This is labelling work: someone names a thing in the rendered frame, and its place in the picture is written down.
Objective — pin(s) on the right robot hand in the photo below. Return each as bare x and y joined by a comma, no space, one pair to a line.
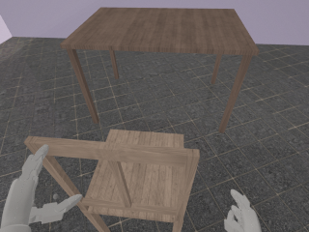
247,218

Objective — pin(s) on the table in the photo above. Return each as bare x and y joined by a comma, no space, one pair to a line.
172,30

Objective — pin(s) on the left robot hand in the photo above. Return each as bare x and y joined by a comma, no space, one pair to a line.
21,197

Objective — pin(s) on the chair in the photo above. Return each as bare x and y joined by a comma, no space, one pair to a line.
140,174

